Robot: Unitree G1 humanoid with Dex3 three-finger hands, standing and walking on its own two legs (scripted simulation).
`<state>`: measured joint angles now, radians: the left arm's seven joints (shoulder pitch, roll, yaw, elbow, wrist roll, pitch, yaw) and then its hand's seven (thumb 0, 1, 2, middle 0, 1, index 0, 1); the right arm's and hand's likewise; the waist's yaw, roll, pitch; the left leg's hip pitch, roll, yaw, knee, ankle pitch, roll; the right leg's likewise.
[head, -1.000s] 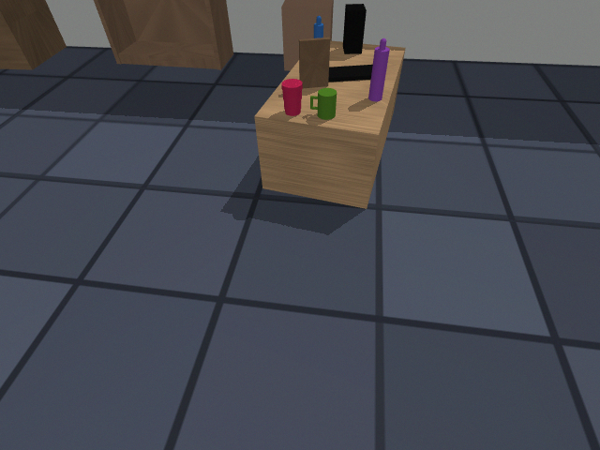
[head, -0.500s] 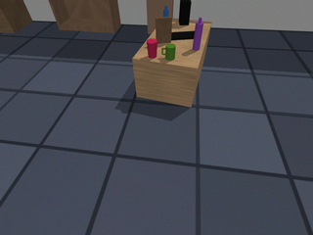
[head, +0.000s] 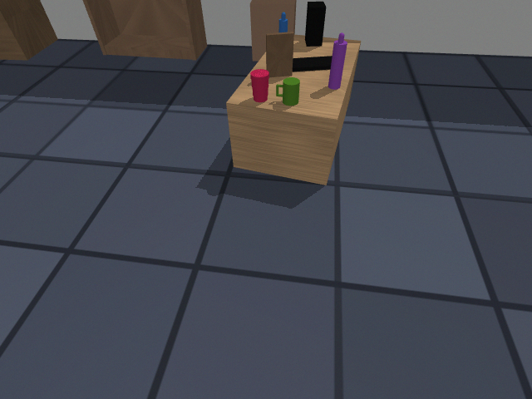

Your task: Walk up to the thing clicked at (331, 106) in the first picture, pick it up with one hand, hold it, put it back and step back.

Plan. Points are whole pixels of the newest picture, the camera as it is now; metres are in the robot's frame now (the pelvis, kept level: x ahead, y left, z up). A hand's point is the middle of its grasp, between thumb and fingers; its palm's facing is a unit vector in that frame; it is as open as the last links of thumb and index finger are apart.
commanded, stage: stand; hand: right
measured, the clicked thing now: (287, 91) +1.56 -0.07 -0.30
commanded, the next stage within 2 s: walk up in 0.12 s
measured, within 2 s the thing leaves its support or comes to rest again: neither
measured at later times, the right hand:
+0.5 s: hand out of the picture +0.17 -0.21 -0.15, palm faces +0.05 +0.91 -0.41, open 7.4 cm
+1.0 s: hand (371, 339) +0.31 -0.19 -0.19, palm faces +0.13 +0.95 -0.27, open 7.4 cm
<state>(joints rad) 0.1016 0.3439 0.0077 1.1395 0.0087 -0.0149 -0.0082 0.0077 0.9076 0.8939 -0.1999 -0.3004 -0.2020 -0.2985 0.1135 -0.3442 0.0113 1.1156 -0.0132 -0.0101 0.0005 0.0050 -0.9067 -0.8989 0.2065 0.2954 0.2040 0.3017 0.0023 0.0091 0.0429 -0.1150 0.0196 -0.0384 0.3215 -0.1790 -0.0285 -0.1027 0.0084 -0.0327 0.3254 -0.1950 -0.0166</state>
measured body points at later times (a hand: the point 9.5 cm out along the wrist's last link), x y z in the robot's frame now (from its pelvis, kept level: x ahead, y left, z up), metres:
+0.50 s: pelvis +0.09 +0.09 -0.03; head +0.10 +0.10 +0.42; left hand +0.11 +0.44 -0.14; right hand +0.17 -0.26 -0.12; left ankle +0.17 +0.23 -0.75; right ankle -0.01 -0.09 -0.73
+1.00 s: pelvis +0.31 +0.08 -0.02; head +0.31 +0.04 +0.42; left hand +0.46 +0.38 -0.10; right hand +0.30 -0.24 -0.17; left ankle +0.24 +0.21 -0.68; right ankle +0.34 -0.04 -0.75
